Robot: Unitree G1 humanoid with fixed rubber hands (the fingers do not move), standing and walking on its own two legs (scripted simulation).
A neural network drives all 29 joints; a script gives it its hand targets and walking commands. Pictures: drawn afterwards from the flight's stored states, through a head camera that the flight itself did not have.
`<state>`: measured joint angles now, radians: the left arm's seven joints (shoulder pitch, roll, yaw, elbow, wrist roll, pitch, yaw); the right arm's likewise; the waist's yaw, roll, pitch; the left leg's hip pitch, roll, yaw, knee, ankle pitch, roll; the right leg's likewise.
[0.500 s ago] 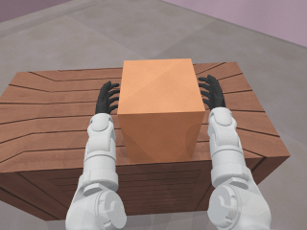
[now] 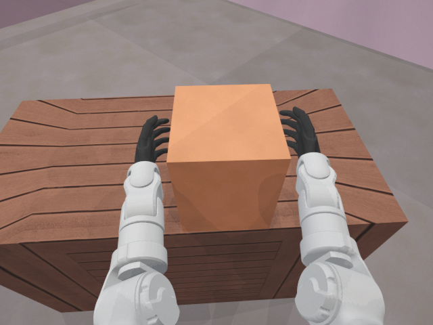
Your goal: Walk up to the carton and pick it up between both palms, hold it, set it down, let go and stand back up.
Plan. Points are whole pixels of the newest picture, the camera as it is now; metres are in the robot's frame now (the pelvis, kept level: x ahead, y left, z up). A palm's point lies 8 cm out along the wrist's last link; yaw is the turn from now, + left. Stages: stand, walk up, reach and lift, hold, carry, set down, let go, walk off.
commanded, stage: set down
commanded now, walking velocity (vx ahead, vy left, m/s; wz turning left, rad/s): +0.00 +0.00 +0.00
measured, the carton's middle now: (224, 161) +0.47 +0.02 +0.02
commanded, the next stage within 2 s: none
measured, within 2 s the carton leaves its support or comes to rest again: neither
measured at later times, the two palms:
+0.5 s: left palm (151, 177) +0.41 +0.17 +0.03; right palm (307, 176) +0.43 -0.16 +0.03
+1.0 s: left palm (134, 168) +0.40 +0.19 +0.08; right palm (328, 160) +0.43 -0.18 +0.09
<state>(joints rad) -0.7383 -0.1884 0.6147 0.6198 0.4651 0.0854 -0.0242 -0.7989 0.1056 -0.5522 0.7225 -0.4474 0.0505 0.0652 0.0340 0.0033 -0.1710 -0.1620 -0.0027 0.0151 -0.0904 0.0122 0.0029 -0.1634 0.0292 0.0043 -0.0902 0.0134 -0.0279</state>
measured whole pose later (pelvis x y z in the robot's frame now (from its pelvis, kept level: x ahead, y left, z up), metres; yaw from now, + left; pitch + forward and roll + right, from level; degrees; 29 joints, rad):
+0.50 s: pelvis -0.02 +0.00 -0.01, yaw +1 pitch +25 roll +0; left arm -0.88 0.10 0.20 1.13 -0.01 -0.03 0.12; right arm -0.90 -0.15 -0.17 1.13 0.05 -0.03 -0.10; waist 0.01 0.01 -0.25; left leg -0.53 -0.01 -0.01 0.15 -0.04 0.00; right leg -0.53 0.02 -0.01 0.15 -0.05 -0.02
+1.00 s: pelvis -0.06 +0.00 -0.02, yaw +0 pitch +26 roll +0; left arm -0.99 0.25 -0.02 1.12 -0.25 -0.08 0.07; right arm -1.06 -0.33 0.07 1.20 0.29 -0.10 -0.01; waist 0.05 0.01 -0.25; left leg -0.67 0.00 -0.01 0.28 -0.06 -0.01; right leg -0.68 0.04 0.03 0.29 -0.06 -0.02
